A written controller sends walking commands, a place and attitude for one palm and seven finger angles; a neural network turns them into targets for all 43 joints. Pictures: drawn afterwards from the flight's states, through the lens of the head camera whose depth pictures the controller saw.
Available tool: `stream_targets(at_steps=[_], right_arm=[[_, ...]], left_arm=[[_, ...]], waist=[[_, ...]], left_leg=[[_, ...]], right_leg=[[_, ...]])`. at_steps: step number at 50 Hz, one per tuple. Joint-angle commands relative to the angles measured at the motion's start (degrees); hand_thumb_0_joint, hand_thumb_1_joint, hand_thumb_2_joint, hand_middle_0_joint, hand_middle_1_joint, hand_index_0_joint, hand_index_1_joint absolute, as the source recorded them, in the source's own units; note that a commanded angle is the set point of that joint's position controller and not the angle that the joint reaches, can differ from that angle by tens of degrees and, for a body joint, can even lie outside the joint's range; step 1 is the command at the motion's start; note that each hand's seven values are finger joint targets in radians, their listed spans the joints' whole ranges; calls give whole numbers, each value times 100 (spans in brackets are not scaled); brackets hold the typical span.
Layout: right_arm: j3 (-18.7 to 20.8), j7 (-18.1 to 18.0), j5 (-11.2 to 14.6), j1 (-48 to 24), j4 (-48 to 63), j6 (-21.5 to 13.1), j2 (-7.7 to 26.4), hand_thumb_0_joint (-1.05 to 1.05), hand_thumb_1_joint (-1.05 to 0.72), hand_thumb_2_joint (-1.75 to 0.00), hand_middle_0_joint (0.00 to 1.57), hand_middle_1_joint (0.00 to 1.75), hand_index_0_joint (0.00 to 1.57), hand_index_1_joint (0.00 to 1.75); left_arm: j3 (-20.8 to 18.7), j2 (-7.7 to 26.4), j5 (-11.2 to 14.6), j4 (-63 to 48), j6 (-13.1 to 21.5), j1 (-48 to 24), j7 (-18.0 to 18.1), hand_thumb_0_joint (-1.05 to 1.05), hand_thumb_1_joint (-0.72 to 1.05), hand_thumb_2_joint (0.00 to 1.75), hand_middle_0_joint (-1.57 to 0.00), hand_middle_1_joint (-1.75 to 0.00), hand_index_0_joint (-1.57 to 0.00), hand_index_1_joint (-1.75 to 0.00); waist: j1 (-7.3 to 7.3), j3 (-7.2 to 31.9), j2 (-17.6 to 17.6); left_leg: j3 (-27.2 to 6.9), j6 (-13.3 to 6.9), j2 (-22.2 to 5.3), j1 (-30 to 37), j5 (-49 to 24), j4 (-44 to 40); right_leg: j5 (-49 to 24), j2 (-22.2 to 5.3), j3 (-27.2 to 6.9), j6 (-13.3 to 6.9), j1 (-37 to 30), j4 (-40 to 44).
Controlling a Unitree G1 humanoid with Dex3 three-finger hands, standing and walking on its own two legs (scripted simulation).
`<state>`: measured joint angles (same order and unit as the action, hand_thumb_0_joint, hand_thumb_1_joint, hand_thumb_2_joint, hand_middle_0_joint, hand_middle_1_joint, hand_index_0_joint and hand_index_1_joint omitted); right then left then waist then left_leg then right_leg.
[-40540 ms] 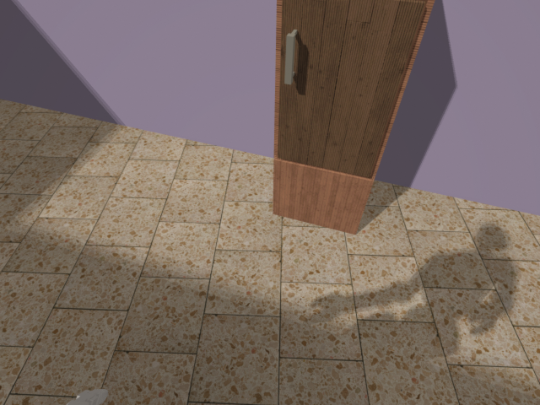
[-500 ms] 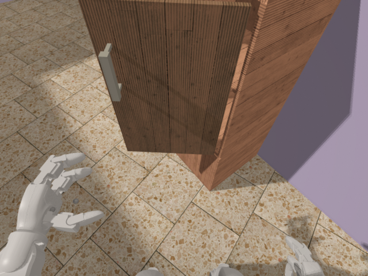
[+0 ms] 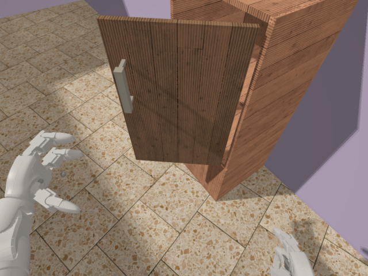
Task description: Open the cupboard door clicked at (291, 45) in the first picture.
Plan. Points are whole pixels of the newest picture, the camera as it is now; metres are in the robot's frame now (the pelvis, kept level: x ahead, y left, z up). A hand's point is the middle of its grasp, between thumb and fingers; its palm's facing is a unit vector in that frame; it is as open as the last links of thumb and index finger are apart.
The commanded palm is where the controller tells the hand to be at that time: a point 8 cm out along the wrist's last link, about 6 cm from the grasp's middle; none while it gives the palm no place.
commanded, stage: raise the hand with hooked fingers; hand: left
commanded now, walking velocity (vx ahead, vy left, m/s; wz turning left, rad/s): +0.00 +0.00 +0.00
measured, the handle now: (125, 87) +0.56 +0.21 +0.07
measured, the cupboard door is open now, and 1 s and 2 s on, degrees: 50 50 50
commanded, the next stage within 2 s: move the hooked fingers beside the handle in 0.60 s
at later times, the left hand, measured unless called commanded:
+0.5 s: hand (64, 166) +0.29 +0.26 +0.09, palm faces +0.05 -1.00 -0.02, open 14.0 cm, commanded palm +0.26 +0.31 +0.09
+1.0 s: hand (72, 151) +0.33 +0.26 +0.09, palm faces +0.03 -1.00 -0.02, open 14.0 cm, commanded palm +0.31 +0.31 +0.09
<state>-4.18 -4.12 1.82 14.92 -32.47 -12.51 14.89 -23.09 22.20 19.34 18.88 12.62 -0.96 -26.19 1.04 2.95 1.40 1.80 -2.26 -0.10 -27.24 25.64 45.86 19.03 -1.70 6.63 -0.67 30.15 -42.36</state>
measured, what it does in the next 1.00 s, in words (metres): stands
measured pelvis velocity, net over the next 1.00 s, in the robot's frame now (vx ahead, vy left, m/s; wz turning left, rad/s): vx -0.01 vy -0.01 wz -0.01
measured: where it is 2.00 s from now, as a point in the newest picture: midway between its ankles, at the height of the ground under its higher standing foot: outside the picture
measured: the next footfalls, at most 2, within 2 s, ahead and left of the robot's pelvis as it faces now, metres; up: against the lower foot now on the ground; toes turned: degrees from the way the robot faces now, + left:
none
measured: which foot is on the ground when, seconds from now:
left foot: down 0.00-1.00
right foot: down 0.00-1.00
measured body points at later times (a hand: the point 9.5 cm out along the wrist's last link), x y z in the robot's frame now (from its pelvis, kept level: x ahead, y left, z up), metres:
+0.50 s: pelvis +0.00 -0.01 +0.01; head +0.03 +0.00 +0.46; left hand +0.29 +0.32 +0.10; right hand +0.14 -0.26 -0.07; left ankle -0.03 +0.09 -0.71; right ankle +0.02 -0.12 -0.71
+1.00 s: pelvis -0.01 -0.01 +0.00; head +0.03 -0.01 +0.45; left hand +0.32 +0.31 +0.10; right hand +0.13 -0.26 -0.08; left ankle -0.03 +0.09 -0.71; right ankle +0.02 -0.12 -0.71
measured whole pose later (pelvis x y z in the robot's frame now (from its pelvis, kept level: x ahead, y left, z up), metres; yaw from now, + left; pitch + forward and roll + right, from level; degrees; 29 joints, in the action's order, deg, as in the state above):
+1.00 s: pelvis -0.01 -0.01 +0.00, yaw +0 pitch +7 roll -1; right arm -3.9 -5.4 2.0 15.6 -34.4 -10.9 16.5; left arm -25.6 26.1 17.2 37.5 14.2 -17.1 -29.0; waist -0.4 2.3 0.6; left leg 2.1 -1.4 -0.4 -27.5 23.3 43.7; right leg 17.3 -1.3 6.3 -1.7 31.0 -41.3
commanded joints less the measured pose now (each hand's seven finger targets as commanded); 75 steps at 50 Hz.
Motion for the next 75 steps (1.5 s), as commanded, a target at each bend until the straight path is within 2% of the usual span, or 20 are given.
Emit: stream_targets(at_steps=[1,5,9,15,20,23,26,33,35,40,41,44,50,52,53,61,64,67,69,75], right_arm=[[431,-129,54,-95,693,-275,923,0,-90,-90,20,30,20,30],[425,-147,68,-95,669,-243,953,0,-90,-90,20,30,20,30],[456,-100,77,-38,719,-225,973,0,-90,-90,20,30,20,30],[484,-63,33,-18,764,-199,969,0,-90,-90,20,30,20,30],[476,-96,25,-44,722,-203,935,0,-90,-90,20,30,20,30],[462,-111,35,-42,699,-191,958,0,-90,-90,20,30,20,30],[451,-137,57,-108,707,-205,937,0,-90,-90,20,30,20,30],[421,-149,48,-127,712,-218,952,0,-90,-90,20,30,20,30],[428,-162,68,-154,705,-222,927,0,-90,-90,20,30,20,30],[410,-233,71,-89,562,-203,951,0,-90,-90,20,30,20,30],[415,-250,61,-36,517,-198,961,0,-90,-90,20,30,20,30],[403,-242,52,-4,516,-178,969,0,-90,-90,20,30,20,30],[400,-200,53,168,450,-21,1054,0,-90,-90,20,30,20,30],[433,-173,44,230,484,5,1058,0,-90,-90,20,30,20,30],[429,-154,31,287,505,43,1093,0,-90,-90,20,30,20,30],[510,-96,37,587,455,240,1120,0,-90,-90,20,30,20,30],[518,-92,21,708,400,343,1177,0,-90,-90,20,30,20,30],[517,-82,25,741,391,411,1144,0,-90,-90,20,30,20,30],[529,-89,18,833,335,472,1177,0,-90,-90,20,30,20,30],[520,-79,-18,1013,243,640,1178,0,-90,-90,20,30,20,30]], left_arm=[[-647,1540,177,-910,287,-1430,-122,0,-50,30,-30,-120,-30,-120],[-740,1737,183,-682,217,-1812,-245,0,-50,30,-30,-120,-30,-120],[-571,1464,210,-331,109,-1433,-357,0,-50,30,-30,-120,-30,-120],[-857,1763,171,-661,290,-1540,-182,0,-50,30,-30,-120,-30,-120],[-854,1792,130,-827,442,-1721,-110,0,-50,30,-30,-120,-30,-120],[-761,1667,181,-544,403,-1606,-159,0,-50,30,-30,-120,-30,-120],[-699,1652,131,-569,390,-1724,-194,0,-50,30,-30,-120,-30,-120],[-760,1664,212,-403,372,-1681,-214,0,-50,30,-30,-120,-30,-120],[-690,1606,193,-447,371,-1787,-238,0,-50,30,-30,-120,-30,-120],[-504,1688,52,-157,413,-2861,-219,0,-50,30,-30,-120,-30,-120],[-568,1769,37,34,424,-2973,-203,0,-50,30,-30,-120,-30,-120],[-555,1870,-27,250,490,-3151,-248,0,-50,30,-30,-120,-30,-120],[-743,2249,-124,1256,494,-3642,-308,0,-50,30,-30,-120,-30,-120],[-830,2340,-144,1314,580,-3670,-319,0,-50,30,-30,-120,-30,-120],[-910,2512,-137,1351,611,-3766,-345,0,-50,30,-30,-120,-30,-120],[-785,2470,-229,1712,736,-4215,-390,0,-50,30,-30,-120,-30,-120],[-1058,2868,-270,1929,770,-4423,-368,0,-50,30,-30,-120,-30,-120],[-781,2625,-340,1997,853,-4672,-359,0,-50,30,-30,-120,-30,-120],[-901,2859,-359,2148,897,-5047,-358,0,-50,30,-30,-120,-30,-120],[-780,2885,-531,2648,978,-5544,-323,0,-50,30,-30,-120,-30,-120]], waist=[[-46,1387,256],[-43,1343,372],[-17,1268,133],[15,1445,211],[-15,1476,537],[-63,1202,124],[-40,1230,481],[-35,1163,40],[-63,1190,207],[-254,1116,323],[-266,1165,156],[-216,1391,262],[-247,1303,135],[-186,1591,309],[-188,1649,180],[-295,1905,320],[-295,1907,177],[-385,1945,390],[-439,1976,340],[-513,2141,541]], left_leg=[[-416,259,-36,438,-2437,-879],[-401,243,-28,488,-2380,-971],[-355,219,-19,410,-2418,-978],[-330,200,-11,461,-2356,-1003],[-290,188,5,528,-2241,-1021],[-277,154,-8,333,-1990,-1012],[-287,166,10,386,-1880,-1068],[-309,150,7,268,-1718,-1061],[-279,144,22,299,-1679,-1063],[-308,143,17,285,-1466,-1017],[-315,135,21,249,-1403,-1000],[-295,129,34,238,-1543,-948],[-256,133,27,-199,-1465,-864],[-223,123,41,-148,-1584,-806],[-230,117,31,-194,-1659,-762],[-224,107,9,-165,-1903,-731],[-242,99,-11,-298,-1929,-716],[-219,86,-10,-190,-1903,-703],[-238,89,-29,-220,-1887,-668],[-306,124,-55,-92,-2211,-574]], right_leg=[[-1585,223,-288,-123,-1107,413],[-1565,214,-324,-140,-1171,511],[-1649,205,-322,-128,-1168,537],[-1613,207,-370,-133,-1260,551],[-1558,188,-429,-140,-1300,583],[-1448,197,-446,-119,-1239,632],[-1286,178,-441,-134,-1192,653],[-1191,196,-453,-122,-1229,667],[-1174,172,-475,-109,-1204,686],[-952,169,-499,-103,-937,684],[-887,166,-517,-89,-951,695],[-1062,144,-565,-111,-1099,625],[-1067,133,-612,-101,-1046,553],[-1201,131,-666,-108,-1146,511],[-1316,153,-679,-122,-1242,454],[-1581,198,-611,-88,-1043,368],[-1633,217,-611,-93,-1067,329],[-1563,228,-613,-86,-886,341],[-1541,250,-612,-86,-841,313],[-1652,273,-549,-100,-601,206]])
